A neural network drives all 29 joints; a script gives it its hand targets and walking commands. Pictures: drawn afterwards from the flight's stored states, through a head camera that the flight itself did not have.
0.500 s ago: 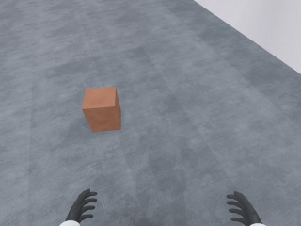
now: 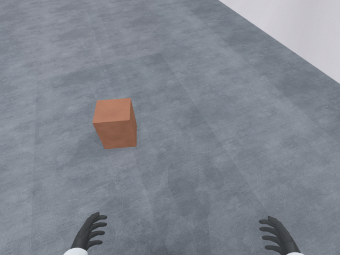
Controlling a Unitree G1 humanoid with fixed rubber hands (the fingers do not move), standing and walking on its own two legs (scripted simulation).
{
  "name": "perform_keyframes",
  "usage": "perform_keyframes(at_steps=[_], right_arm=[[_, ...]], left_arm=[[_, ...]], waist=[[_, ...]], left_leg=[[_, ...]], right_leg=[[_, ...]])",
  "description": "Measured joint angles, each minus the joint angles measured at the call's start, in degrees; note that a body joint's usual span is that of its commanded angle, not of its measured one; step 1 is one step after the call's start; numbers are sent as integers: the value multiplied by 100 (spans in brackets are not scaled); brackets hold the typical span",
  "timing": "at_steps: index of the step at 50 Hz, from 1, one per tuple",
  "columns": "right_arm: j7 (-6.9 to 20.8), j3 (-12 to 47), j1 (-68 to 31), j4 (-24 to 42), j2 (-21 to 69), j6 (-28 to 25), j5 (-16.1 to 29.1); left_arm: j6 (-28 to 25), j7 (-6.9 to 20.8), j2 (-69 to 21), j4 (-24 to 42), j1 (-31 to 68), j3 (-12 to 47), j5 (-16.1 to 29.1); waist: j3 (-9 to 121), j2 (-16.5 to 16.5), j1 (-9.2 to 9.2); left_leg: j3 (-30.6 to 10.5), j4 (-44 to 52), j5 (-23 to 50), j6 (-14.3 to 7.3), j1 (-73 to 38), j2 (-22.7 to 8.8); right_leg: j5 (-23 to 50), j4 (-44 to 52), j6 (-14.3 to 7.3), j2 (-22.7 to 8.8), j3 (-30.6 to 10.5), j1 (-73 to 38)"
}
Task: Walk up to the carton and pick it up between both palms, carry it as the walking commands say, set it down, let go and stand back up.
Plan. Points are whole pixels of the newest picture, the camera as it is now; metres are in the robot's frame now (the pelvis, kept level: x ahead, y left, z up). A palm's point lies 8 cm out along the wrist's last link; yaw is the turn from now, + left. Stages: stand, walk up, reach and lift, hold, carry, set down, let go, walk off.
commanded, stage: stand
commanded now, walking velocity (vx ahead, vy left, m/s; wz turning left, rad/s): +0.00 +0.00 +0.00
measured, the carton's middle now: (117, 124) +0.98 +0.40 -0.61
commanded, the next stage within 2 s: walk up in 1.16 s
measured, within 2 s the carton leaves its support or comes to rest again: neither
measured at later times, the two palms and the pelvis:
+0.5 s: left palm (79, 248) +0.15 +0.24 -0.08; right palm out of the picture +0.13 -0.25 -0.09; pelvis +0.00 +0.00 +0.00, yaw +0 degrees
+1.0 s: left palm out of the picture +0.14 +0.24 -0.07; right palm out of the picture +0.11 -0.25 -0.09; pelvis -0.02 +0.00 +0.00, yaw +0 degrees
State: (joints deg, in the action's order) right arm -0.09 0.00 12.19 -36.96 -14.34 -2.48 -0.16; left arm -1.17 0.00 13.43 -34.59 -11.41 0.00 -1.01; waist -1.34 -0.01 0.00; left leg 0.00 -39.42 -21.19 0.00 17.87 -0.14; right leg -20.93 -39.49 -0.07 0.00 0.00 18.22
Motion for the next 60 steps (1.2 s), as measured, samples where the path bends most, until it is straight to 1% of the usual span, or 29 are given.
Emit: perform_keyframes(at_steps=[60], right_arm=[[0, 0, 0, -409, -97, -29, 0]], left_arm=[[-34, 0, 97, -52, -15, 0, 0]], waist=[[0, 0, 0]], left_leg=[[0, 0, 166, -1, 0, -1]], right_leg=[[166, 0, -4, 0, 0, 0]])
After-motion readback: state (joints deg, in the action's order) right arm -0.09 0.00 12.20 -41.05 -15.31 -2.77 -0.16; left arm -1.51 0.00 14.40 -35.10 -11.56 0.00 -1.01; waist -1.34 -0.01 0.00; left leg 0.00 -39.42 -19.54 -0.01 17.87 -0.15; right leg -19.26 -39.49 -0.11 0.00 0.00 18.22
